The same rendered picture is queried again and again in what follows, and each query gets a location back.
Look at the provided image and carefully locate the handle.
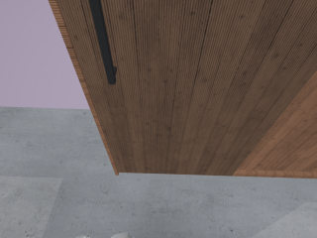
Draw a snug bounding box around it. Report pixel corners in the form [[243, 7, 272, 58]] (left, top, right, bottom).
[[88, 0, 117, 85]]

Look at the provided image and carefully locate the wardrobe door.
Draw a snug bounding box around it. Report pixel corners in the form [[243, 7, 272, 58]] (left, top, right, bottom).
[[57, 0, 317, 177], [238, 70, 317, 173]]

